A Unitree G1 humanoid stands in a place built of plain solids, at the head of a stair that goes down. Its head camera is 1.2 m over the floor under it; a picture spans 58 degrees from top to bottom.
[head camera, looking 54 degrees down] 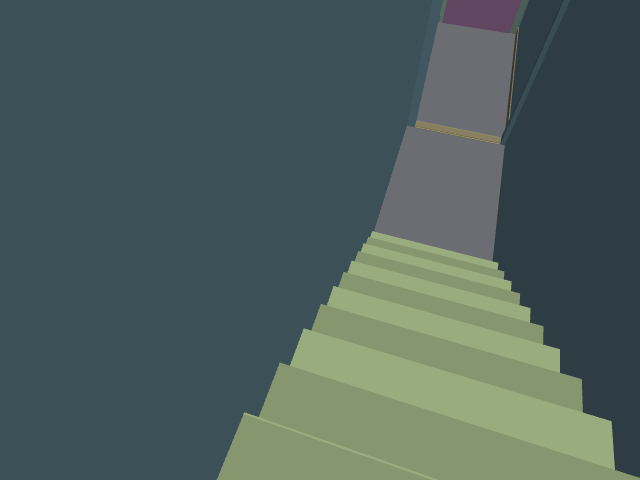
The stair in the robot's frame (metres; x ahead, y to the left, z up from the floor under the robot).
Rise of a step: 0.20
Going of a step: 0.22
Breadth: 1.24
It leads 18 degrees to the right of straight ahead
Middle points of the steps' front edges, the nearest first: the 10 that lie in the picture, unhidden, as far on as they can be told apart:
0.34 -0.41 -0.20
0.55 -0.48 -0.40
0.77 -0.55 -0.60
0.98 -0.62 -0.80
1.19 -0.68 -1.00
1.40 -0.75 -1.20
1.62 -0.82 -1.40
1.83 -0.89 -1.60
2.04 -0.96 -1.80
2.25 -1.03 -2.00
